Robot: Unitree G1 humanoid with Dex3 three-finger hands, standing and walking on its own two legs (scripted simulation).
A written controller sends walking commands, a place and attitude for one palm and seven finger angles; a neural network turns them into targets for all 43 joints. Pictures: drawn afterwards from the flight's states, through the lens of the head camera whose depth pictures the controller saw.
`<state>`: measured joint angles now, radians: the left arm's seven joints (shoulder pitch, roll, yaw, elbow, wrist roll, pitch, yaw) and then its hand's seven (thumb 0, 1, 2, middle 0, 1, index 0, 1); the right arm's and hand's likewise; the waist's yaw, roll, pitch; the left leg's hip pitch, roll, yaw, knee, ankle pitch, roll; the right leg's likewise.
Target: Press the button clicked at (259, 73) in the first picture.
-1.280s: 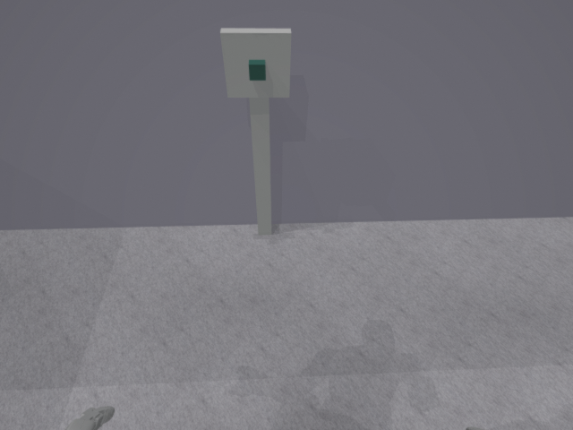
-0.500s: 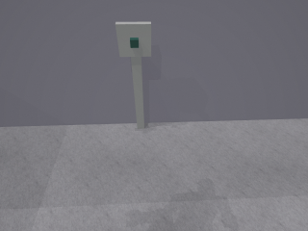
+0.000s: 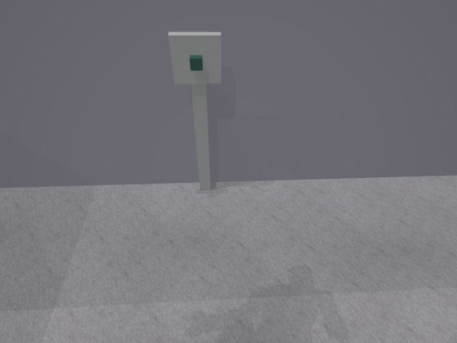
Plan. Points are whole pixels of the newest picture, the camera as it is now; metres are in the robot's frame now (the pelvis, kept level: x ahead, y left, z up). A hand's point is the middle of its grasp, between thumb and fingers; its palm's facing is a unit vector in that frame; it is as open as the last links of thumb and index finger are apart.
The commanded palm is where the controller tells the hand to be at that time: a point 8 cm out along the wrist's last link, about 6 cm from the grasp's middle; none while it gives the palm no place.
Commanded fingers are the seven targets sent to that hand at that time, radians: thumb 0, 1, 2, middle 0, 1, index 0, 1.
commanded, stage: look at it before walking up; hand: left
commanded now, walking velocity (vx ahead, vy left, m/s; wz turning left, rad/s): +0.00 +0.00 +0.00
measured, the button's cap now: (196, 62) +1.00 +0.18 +0.01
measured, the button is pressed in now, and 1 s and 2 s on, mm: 0 0 0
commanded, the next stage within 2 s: walk to a spot facing it in 0.26 s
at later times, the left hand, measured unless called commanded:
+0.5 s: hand out of the picture +0.06 +0.24 -0.17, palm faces -0.02 -0.95 -0.31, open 7.4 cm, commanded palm none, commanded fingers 0.00 0.90 0.90 -0.20 -0.30 -0.20 -0.30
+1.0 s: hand out of the picture +0.12 +0.13 -0.16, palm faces -0.20 -0.96 -0.19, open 7.3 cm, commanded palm none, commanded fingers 0.00 0.90 0.90 -0.20 -0.30 -0.20 -0.30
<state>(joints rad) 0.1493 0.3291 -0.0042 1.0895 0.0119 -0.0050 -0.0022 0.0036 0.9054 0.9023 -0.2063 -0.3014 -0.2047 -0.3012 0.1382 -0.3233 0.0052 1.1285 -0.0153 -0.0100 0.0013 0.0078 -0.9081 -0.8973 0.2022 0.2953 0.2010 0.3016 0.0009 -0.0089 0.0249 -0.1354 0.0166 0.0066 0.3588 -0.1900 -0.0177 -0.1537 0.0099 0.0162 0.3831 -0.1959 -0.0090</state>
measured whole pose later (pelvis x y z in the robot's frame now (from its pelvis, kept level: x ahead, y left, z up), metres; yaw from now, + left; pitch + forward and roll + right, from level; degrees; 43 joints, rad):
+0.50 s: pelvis +0.01 +0.00 +0.00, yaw -2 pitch -2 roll +0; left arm 0.20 0.31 0.00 1.09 0.02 0.02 0.00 0.00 0.91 0.90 -0.20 -0.30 -0.20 -0.30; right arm 0.14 -0.30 0.00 1.11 -0.02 0.00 0.00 0.01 -0.91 -0.90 0.20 0.30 0.20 0.30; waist 0.02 -0.01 0.01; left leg -0.14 0.02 0.04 0.41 -0.24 -0.01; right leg -0.17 0.02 0.05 0.43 -0.23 -0.01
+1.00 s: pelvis +0.13 -0.05 +0.00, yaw -17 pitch +0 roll +1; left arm 0.43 0.14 0.04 1.05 0.02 -0.05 -0.01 0.00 0.91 0.90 -0.21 -0.30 -0.20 -0.30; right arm 0.15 -0.21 -0.06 0.99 -0.03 -0.01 0.02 0.01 -0.91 -0.90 0.20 0.29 0.20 0.30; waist 0.04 0.02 0.03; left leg -0.61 0.12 0.05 1.08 -0.22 -0.06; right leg -0.11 0.07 0.03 0.38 -0.27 -0.08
